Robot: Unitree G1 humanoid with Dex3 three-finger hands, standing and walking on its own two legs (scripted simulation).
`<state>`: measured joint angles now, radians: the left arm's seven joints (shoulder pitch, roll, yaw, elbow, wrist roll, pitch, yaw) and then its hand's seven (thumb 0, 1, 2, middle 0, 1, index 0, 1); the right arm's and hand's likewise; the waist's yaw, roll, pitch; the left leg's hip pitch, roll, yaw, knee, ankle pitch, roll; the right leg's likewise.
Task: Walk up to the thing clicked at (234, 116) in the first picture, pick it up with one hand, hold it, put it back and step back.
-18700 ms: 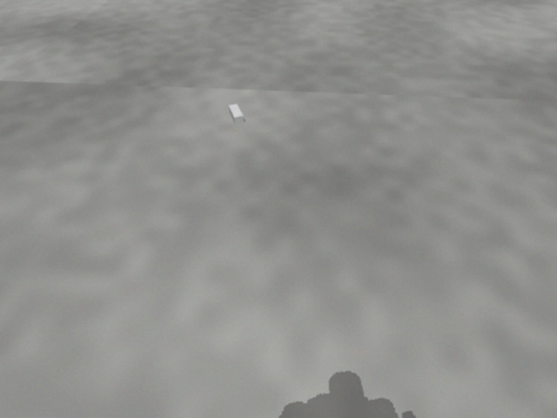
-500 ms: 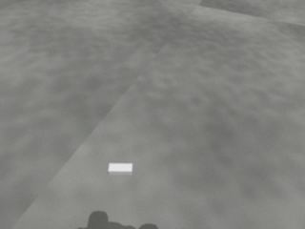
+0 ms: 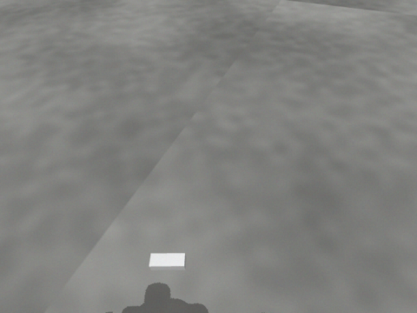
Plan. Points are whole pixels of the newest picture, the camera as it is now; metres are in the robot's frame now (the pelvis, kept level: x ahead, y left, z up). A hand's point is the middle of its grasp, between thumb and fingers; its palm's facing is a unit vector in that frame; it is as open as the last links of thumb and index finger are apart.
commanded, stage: walk up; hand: left
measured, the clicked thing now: (168, 261) +0.50 +0.22 -0.74
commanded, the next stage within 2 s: stand in 1.48 s
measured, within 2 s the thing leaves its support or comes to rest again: neither
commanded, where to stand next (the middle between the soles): +0.14 -0.01 m, yaw +0 degrees
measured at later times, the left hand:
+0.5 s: hand out of the picture +0.16 +0.25 -0.16, palm faces -0.03 -0.93 -0.38, open 7.4 cm
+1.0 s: hand out of the picture +0.18 +0.25 -0.14, palm faces +0.01 -0.94 -0.33, open 7.4 cm
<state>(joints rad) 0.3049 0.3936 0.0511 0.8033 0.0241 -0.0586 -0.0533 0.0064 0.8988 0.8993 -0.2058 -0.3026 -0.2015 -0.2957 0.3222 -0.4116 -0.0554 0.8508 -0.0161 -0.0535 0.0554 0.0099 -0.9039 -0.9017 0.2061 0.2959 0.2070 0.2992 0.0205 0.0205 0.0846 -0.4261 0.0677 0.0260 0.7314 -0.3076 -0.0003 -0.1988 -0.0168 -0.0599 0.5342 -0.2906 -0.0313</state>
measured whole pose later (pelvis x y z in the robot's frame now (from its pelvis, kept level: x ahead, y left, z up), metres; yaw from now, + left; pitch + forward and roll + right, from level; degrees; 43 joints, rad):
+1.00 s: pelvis +0.09 -0.01 +0.01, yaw +1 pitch -3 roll +0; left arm 0.05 0.36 0.01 1.15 0.01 -0.01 -0.02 0.01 0.90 0.90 -0.20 -0.30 -0.20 -0.30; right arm 0.09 -0.36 0.01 1.14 0.00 -0.02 0.01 0.01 -0.90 -0.90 0.21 0.30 0.21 0.30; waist 0.00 -0.01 0.06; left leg -0.16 0.03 -0.02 0.38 -0.17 -0.03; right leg -0.13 -0.04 -0.06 0.36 -0.18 0.02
